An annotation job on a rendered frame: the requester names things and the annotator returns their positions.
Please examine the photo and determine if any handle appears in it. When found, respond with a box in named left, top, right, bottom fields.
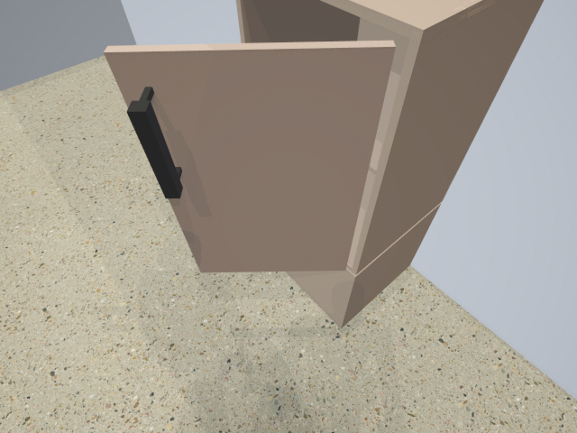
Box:
left=127, top=87, right=183, bottom=198

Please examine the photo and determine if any cupboard door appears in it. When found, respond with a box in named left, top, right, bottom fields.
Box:
left=104, top=41, right=396, bottom=272

